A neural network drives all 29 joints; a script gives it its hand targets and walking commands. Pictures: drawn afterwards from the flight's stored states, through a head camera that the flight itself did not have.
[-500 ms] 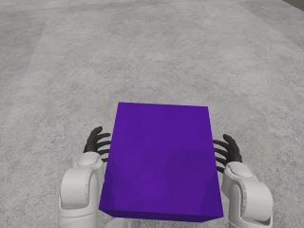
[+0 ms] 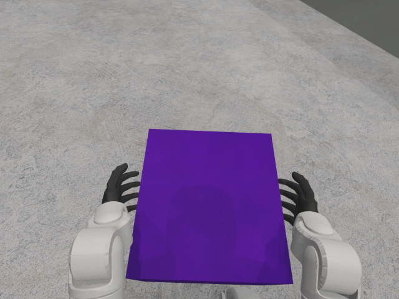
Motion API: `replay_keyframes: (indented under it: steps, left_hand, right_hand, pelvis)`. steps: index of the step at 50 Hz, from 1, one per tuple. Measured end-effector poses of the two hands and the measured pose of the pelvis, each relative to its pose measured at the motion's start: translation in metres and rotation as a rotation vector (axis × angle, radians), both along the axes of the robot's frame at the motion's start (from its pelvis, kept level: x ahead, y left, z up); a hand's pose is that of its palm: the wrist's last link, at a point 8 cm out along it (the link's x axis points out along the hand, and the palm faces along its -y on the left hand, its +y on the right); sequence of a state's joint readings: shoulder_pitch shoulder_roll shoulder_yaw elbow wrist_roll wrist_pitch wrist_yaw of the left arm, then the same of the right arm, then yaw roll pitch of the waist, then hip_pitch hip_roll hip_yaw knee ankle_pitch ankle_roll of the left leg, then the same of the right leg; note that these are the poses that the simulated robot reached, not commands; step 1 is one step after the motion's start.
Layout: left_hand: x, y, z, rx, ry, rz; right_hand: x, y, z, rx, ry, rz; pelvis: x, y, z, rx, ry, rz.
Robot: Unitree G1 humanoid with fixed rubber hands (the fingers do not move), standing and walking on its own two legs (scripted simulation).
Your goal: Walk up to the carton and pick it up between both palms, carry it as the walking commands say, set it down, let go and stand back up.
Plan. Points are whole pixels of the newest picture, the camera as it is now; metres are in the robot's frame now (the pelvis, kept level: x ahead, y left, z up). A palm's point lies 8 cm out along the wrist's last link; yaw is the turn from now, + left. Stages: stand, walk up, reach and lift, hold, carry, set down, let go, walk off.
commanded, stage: carry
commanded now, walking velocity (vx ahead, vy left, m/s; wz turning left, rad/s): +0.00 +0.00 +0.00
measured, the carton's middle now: (206, 209) +0.29 +0.01 +0.01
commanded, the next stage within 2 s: none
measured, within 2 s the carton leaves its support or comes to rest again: neither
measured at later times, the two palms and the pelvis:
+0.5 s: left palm (122, 279) +0.14 +0.13 +0.09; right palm out of the picture +0.11 -0.18 +0.09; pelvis -0.12 +0.00 -0.01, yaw -5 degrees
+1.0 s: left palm out of the picture +0.11 +0.14 +0.07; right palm out of the picture +0.08 -0.18 +0.07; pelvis -0.16 +0.01 -0.01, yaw -4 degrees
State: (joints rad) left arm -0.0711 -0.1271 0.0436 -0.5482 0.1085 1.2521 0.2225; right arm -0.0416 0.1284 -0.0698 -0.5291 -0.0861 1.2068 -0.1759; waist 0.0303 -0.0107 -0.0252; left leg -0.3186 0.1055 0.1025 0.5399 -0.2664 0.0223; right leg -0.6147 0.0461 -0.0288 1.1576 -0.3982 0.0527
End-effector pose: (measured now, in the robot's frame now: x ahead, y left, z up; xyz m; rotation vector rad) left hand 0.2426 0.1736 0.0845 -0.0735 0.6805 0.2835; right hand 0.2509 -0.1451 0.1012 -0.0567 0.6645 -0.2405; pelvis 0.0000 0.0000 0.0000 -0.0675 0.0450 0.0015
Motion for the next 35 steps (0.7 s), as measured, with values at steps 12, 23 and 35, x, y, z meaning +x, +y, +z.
replay_keyframes:
  steps: [12,23,35]
  left_hand:
    - [-0.051,-0.062,0.002,0.073,0.009,-0.151]
    - [-0.098,-0.051,0.004,0.063,-0.031,-0.155]
    - [-0.143,-0.013,0.000,0.037,-0.003,-0.078]
  right_hand:
    - [-0.099,-0.060,-0.020,0.068,0.009,-0.147]
    - [-0.142,-0.050,-0.010,0.063,-0.032,-0.156]
    - [-0.166,-0.013,-0.008,0.031,-0.003,-0.074]
  pelvis:
    - [-0.068,-0.021,-0.010,0.046,0.019,-0.089]
    - [-0.117,-0.009,-0.011,0.060,0.014,-0.091]
    - [-0.150,0.010,-0.009,0.068,-0.014,-0.079]
